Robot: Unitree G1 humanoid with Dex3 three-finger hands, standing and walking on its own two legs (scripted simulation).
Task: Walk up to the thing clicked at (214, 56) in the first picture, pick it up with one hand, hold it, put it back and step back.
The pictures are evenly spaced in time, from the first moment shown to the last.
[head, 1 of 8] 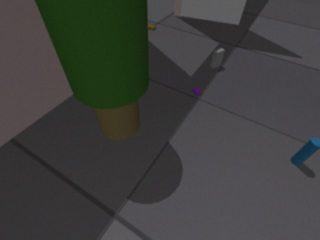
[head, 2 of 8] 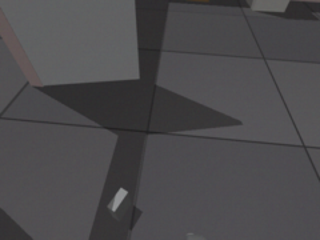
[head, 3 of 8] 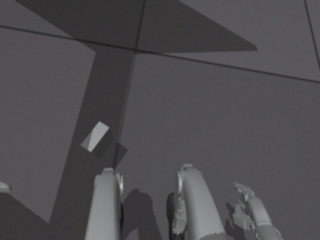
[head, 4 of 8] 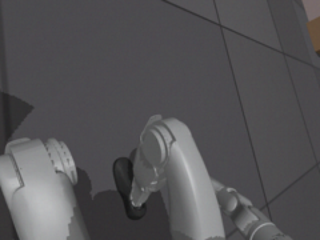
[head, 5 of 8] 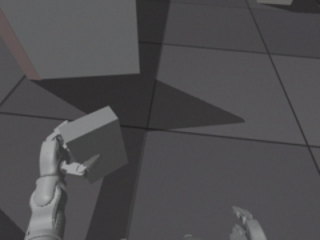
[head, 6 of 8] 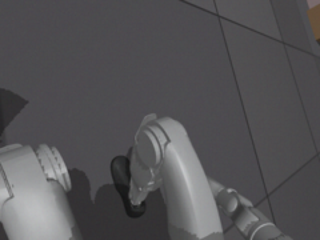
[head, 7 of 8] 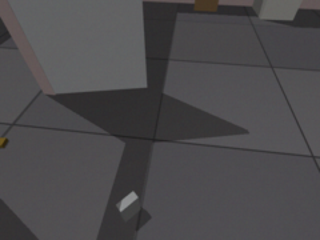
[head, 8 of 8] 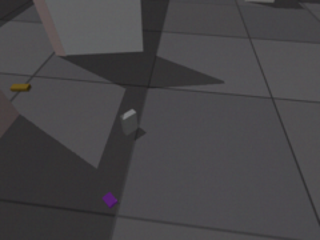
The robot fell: no
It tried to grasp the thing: yes
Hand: left
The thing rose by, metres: 0.68
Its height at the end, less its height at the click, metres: +0.00
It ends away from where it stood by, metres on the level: 0.03
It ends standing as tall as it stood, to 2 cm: yes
